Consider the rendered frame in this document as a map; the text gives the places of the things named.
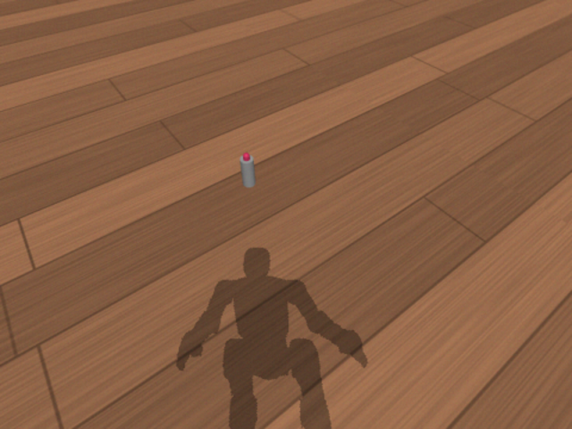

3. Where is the bottle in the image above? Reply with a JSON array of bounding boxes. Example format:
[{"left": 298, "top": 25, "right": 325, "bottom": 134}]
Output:
[{"left": 240, "top": 153, "right": 256, "bottom": 188}]

